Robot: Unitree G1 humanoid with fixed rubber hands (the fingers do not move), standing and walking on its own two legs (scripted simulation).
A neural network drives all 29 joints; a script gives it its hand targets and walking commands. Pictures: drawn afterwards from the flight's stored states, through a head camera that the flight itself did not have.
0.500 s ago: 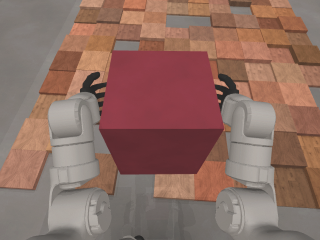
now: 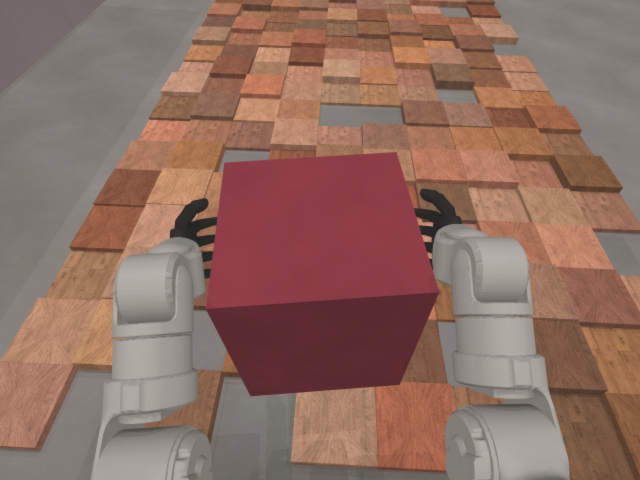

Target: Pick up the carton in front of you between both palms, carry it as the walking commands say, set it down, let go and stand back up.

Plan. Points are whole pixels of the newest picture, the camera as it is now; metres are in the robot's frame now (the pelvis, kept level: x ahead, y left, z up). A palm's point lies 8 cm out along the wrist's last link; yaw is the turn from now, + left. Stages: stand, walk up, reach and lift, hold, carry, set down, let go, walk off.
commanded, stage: carry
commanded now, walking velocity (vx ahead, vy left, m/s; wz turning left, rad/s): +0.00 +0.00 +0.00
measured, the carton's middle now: (318, 282) +0.37 -0.01 +0.05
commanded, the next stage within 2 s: none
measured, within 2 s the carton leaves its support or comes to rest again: neither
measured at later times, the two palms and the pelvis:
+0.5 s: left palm (161, 277) +0.32 +0.16 +0.13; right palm (440, 271) +0.32 -0.14 +0.13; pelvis -0.02 +0.01 +0.00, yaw +0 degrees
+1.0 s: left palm (151, 293) +0.30 +0.17 +0.13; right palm (438, 285) +0.31 -0.13 +0.13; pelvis -0.04 +0.02 +0.00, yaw +0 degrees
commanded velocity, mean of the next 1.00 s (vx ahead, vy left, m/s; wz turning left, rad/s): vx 0.00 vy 0.00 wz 0.00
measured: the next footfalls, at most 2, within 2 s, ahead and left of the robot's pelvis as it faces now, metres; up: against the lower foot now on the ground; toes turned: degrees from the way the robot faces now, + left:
none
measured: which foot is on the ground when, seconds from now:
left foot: down 0.00-1.00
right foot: down 0.00-1.00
